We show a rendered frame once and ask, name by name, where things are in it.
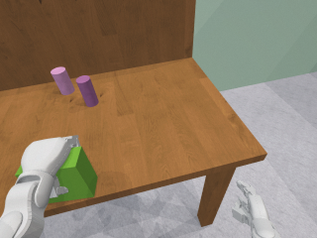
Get left robot forearm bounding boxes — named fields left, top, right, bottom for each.
left=0, top=171, right=54, bottom=238

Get table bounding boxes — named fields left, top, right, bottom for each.
left=0, top=0, right=267, bottom=227

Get sponge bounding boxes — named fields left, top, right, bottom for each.
left=15, top=146, right=98, bottom=203

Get right robot forearm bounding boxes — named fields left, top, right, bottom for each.
left=251, top=218, right=281, bottom=238

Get right robot hand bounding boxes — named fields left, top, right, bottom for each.
left=232, top=180, right=269, bottom=226

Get left robot hand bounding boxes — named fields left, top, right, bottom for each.
left=21, top=135, right=80, bottom=198

